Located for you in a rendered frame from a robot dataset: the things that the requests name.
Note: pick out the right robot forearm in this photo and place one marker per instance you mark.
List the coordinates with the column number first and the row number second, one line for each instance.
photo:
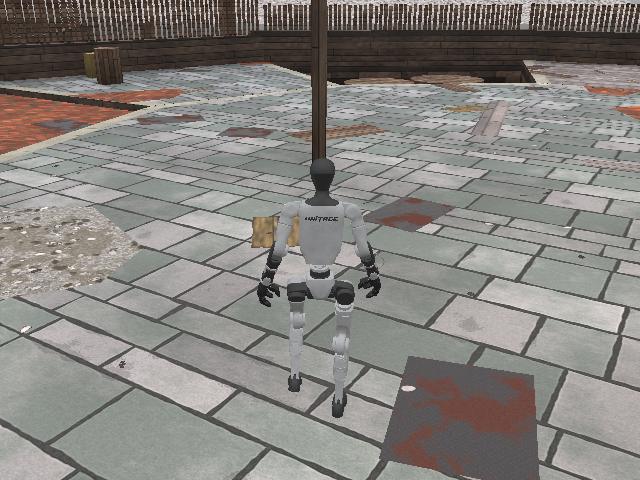
column 370, row 264

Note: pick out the robot right upper arm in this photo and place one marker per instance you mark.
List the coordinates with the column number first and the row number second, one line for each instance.
column 352, row 212

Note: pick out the robot left upper arm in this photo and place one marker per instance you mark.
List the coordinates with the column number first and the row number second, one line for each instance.
column 289, row 211

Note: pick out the robot left hand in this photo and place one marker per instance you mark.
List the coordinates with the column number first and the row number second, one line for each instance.
column 263, row 291

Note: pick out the left robot shin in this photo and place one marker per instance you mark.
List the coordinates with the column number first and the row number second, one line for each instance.
column 295, row 347

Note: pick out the left robot forearm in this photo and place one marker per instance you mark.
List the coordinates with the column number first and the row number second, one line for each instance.
column 271, row 267

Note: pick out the robot right hand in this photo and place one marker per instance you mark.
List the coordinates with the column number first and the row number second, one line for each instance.
column 365, row 283

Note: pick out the robot right thigh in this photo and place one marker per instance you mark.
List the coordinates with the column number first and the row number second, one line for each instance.
column 344, row 304

